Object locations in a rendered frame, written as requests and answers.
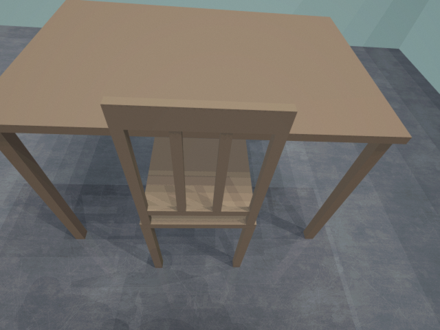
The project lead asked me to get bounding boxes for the table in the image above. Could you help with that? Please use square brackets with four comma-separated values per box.
[0, 0, 412, 239]

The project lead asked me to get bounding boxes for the chair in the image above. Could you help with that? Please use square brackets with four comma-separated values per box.
[100, 96, 297, 268]

